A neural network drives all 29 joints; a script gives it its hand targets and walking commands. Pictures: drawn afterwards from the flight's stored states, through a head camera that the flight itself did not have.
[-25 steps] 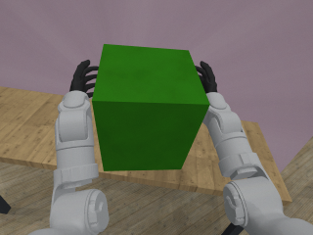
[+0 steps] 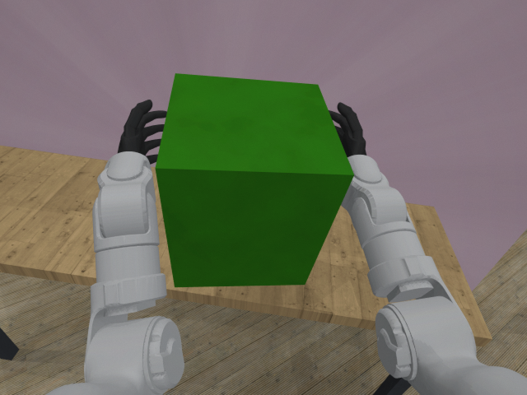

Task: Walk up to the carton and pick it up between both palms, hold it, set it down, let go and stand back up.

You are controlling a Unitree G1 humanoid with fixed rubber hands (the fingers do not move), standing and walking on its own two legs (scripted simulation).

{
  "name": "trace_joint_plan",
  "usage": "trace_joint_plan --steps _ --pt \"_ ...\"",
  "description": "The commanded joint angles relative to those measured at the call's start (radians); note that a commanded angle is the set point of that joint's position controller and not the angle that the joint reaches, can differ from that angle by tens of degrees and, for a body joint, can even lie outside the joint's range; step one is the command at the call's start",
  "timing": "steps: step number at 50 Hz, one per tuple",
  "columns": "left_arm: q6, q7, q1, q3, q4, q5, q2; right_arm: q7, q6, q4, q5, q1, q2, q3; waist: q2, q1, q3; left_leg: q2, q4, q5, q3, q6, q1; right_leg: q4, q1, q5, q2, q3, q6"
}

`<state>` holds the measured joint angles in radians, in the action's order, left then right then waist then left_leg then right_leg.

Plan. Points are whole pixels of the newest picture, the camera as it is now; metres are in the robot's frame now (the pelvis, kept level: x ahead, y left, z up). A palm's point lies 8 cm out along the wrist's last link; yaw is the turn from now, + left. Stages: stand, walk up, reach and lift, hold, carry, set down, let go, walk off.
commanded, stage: hold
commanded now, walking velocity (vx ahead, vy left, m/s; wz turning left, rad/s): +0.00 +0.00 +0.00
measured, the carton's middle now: (245, 187) +0.37 +0.01 +0.17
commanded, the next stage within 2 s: none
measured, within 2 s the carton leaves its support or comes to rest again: neither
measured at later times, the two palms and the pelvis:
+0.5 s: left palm (135, 159) +0.36 +0.16 +0.22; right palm (349, 158) +0.36 -0.14 +0.22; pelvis +0.00 +0.00 +0.00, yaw +0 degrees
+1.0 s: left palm (136, 157) +0.36 +0.16 +0.22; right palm (350, 157) +0.36 -0.14 +0.23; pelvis +0.00 +0.00 +0.00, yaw +0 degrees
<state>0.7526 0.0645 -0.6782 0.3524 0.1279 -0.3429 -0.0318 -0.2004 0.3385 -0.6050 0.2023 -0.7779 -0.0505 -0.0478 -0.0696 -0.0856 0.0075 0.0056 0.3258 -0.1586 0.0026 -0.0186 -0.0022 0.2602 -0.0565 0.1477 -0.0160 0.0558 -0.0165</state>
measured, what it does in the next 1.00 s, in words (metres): stands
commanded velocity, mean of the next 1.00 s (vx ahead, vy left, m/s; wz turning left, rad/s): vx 0.00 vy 0.00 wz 0.00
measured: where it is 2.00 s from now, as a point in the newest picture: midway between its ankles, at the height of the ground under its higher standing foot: outside the picture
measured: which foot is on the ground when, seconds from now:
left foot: down 0.00-1.00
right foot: down 0.00-1.00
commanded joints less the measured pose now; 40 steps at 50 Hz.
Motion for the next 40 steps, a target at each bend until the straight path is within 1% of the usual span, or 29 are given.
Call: trace_joint_plan --steps 1,2,6,7,8,10,12,13,14,16,17,18,21,22,23,25,26,27,28,29,30,31,32,33,36,37,38,39,40 --pt "-0.053 0.105 -0.639 -0.485 -0.056 0.141 -0.516 0.082 -0.036 0.234 0.062 -0.648 0.596 0.334 0.089 -0.008 -0.297 0.013 -0.049 0.149 0.022 0.027 -0.057 -0.028 -0.015 -0.066 -0.032 0.022 0.052" --pt "-0.053 0.105 -0.637 -0.486 -0.052 0.140 -0.516 0.083 -0.035 0.223 0.060 -0.642 0.589 0.328 0.094 -0.015 -0.291 0.012 -0.049 0.156 0.020 0.031 -0.065 -0.028 -0.011 -0.071 -0.035 0.023 0.051" --pt "-0.059 0.104 -0.638 -0.489 -0.057 0.153 -0.518 0.079 -0.044 0.264 0.068 -0.670 0.601 0.349 0.068 -0.014 -0.339 0.017 -0.030 0.194 0.020 0.027 -0.083 -0.024 -0.026 -0.124 -0.037 0.024 0.060" --pt "-0.060 0.104 -0.632 -0.486 -0.057 0.149 -0.513 0.076 -0.043 0.258 0.073 -0.661 0.604 0.356 0.073 -0.010 -0.335 0.020 -0.028 0.203 0.020 0.027 -0.081 -0.022 -0.033 -0.133 -0.035 0.022 0.061" --pt "-0.059 0.106 -0.629 -0.475 -0.051 0.142 -0.506 0.074 -0.040 0.248 0.072 -0.660 0.603 0.357 0.060 -0.008 -0.322 0.022 -0.029 0.202 0.022 0.025 -0.082 -0.026 -0.031 -0.137 -0.035 0.021 0.063" --pt "-0.057 0.108 -0.622 -0.465 -0.054 0.137 -0.501 0.072 -0.041 0.257 0.078 -0.658 0.605 0.368 0.056 0.002 -0.322 0.025 -0.029 0.205 0.024 0.021 -0.073 -0.024 -0.044 -0.145 -0.033 0.019 0.065" --pt "-0.053 0.112 -0.610 -0.460 -0.060 0.135 -0.495 0.068 -0.037 0.259 0.083 -0.641 0.602 0.373 0.057 -0.001 -0.323 0.027 -0.026 0.216 0.025 0.022 -0.081 -0.024 -0.050 -0.165 -0.031 0.016 0.068" --pt "-0.053 0.114 -0.616 -0.470 -0.076 0.138 -0.499 0.066 -0.036 0.259 0.082 -0.634 0.600 0.368 0.067 -0.011 -0.319 0.024 -0.025 0.224 0.022 0.028 -0.081 -0.021 -0.049 -0.174 -0.032 0.018 0.066" --pt "-0.051 0.115 -0.607 -0.473 -0.074 0.136 -0.502 0.066 -0.036 0.265 0.087 -0.634 0.600 0.372 0.075 -0.009 -0.316 0.027 -0.022 0.234 0.022 0.029 -0.082 -0.023 -0.048 -0.179 -0.032 0.017 0.065" --pt "-0.051 0.113 -0.610 -0.498 -0.102 0.148 -0.512 0.060 -0.039 0.295 0.099 -0.634 0.601 0.383 0.090 -0.019 -0.344 0.026 -0.008 0.272 0.019 0.039 -0.098 -0.017 -0.062 -0.209 -0.035 0.017 0.065" --pt "-0.051 0.113 -0.615 -0.500 -0.106 0.147 -0.507 0.059 -0.034 0.282 0.099 -0.624 0.595 0.379 0.096 -0.024 -0.323 0.027 -0.007 0.272 0.017 0.044 -0.103 -0.018 -0.050 -0.207 -0.033 0.019 0.066" --pt "-0.048 0.115 -0.611 -0.494 -0.100 0.145 -0.500 0.058 -0.032 0.288 0.095 -0.627 0.595 0.381 0.086 -0.021 -0.321 0.028 -0.009 0.259 0.018 0.040 -0.100 -0.021 -0.049 -0.197 -0.031 0.020 0.067" --pt "-0.049 0.116 -0.627 -0.498 -0.092 0.143 -0.498 0.065 -0.027 0.263 0.076 -0.618 0.597 0.358 0.089 -0.025 -0.296 0.024 -0.032 0.189 0.019 0.036 -0.074 -0.026 -0.030 -0.132 -0.029 0.022 0.062" --pt "-0.052 0.113 -0.630 -0.506 -0.101 0.148 -0.510 0.067 -0.032 0.283 0.080 -0.635 0.607 0.363 0.089 -0.018 -0.309 0.022 -0.031 0.196 0.017 0.035 -0.072 -0.022 -0.034 -0.139 -0.032 0.023 0.061" --pt "-0.052 0.110 -0.627 -0.511 -0.102 0.151 -0.512 0.068 -0.031 0.275 0.080 -0.624 0.600 0.361 0.094 -0.025 -0.309 0.020 -0.028 0.213 0.016 0.039 -0.080 -0.020 -0.035 -0.151 -0.034 0.023 0.059" --pt "-0.056 0.105 -0.631 -0.524 -0.107 0.164 -0.520 0.068 -0.037 0.312 0.092 -0.655 0.609 0.380 0.091 -0.015 -0.338 0.022 -0.017 0.231 0.013 0.038 -0.087 -0.017 -0.036 -0.157 -0.037 0.024 0.061" --pt "-0.056 0.104 -0.636 -0.517 -0.088 0.160 -0.516 0.069 -0.034 0.294 0.086 -0.654 0.603 0.371 0.087 -0.018 -0.322 0.021 -0.021 0.213 0.013 0.038 -0.084 -0.021 -0.025 -0.135 -0.037 0.026 0.061" --pt "-0.056 0.104 -0.635 -0.507 -0.081 0.153 -0.516 0.070 -0.031 0.281 0.081 -0.652 0.608 0.366 0.082 -0.012 -0.307 0.020 -0.028 0.200 0.015 0.033 -0.078 -0.024 -0.014 -0.121 -0.036 0.026 0.061" --pt "-0.056 0.105 -0.632 -0.504 -0.081 0.150 -0.516 0.071 -0.029 0.265 0.074 -0.636 0.603 0.360 0.079 -0.016 -0.304 0.016 -0.034 0.193 0.013 0.034 -0.079 -0.023 -0.013 -0.111 -0.038 0.026 0.059" --pt "-0.051 0.107 -0.614 -0.491 -0.061 0.141 -0.513 0.073 -0.028 0.264 0.071 -0.640 0.595 0.357 0.075 -0.008 -0.291 0.016 -0.039 0.181 0.017 0.030 -0.075 -0.030 -0.014 -0.101 -0.036 0.023 0.057" --pt "-0.049 0.109 -0.607 -0.484 -0.059 0.135 -0.511 0.073 -0.026 0.246 0.069 -0.624 0.588 0.349 0.078 -0.011 -0.282 0.015 -0.043 0.176 0.017 0.030 -0.074 -0.030 -0.018 -0.101 -0.036 0.023 0.055" --pt "-0.049 0.113 -0.622 -0.476 -0.056 0.138 -0.508 0.074 -0.028 0.254 0.069 -0.643 0.596 0.350 0.066 -0.004 -0.283 0.017 -0.047 0.162 0.021 0.024 -0.061 -0.031 -0.020 -0.090 -0.034 0.023 0.057" --pt "-0.047 0.114 -0.624 -0.474 -0.042 0.136 -0.508 0.074 -0.028 0.238 0.064 -0.641 0.588 0.336 0.079 -0.012 -0.270 0.015 -0.053 0.145 0.022 0.027 -0.058 -0.033 -0.012 -0.077 -0.031 0.022 0.055" --pt "-0.048 0.114 -0.631 -0.466 -0.052 0.133 -0.508 0.076 -0.030 0.239 0.066 -0.655 0.597 0.346 0.073 0.000 -0.283 0.018 -0.051 0.157 0.025 0.023 -0.055 -0.032 -0.022 -0.088 -0.031 0.021 0.056" --pt "-0.053 0.110 -0.635 -0.487 -0.080 0.148 -0.517 0.073 -0.039 0.265 0.080 -0.657 0.599 0.357 0.080 -0.013 -0.338 0.019 -0.026 0.218 0.021 0.033 -0.083 -0.021 -0.043 -0.141 -0.037 0.021 0.058" --pt "-0.054 0.108 -0.639 -0.489 -0.083 0.149 -0.514 0.072 -0.039 0.270 0.083 -0.659 0.600 0.364 0.082 -0.012 -0.349 0.021 -0.020 0.229 0.021 0.034 -0.088 -0.020 -0.046 -0.152 -0.037 0.020 0.060" --pt "-0.053 0.107 -0.637 -0.487 -0.078 0.146 -0.508 0.071 -0.034 0.256 0.083 -0.648 0.596 0.362 0.083 -0.013 -0.333 0.022 -0.021 0.221 0.020 0.035 -0.089 -0.021 -0.040 -0.147 -0.035 0.021 0.061" --pt "-0.052 0.110 -0.632 -0.477 -0.056 0.144 -0.502 0.071 -0.034 0.261 0.076 -0.660 0.597 0.358 0.068 -0.009 -0.312 0.023 -0.031 0.188 0.022 0.027 -0.075 -0.028 -0.030 -0.125 -0.032 0.021 0.063" --pt "-0.054 0.111 -0.639 -0.480 -0.065 0.146 -0.509 0.072 -0.037 0.261 0.075 -0.656 0.601 0.354 0.072 -0.009 -0.315 0.021 -0.037 0.173 0.023 0.026 -0.068 -0.026 -0.030 -0.114 -0.032 0.022 0.062"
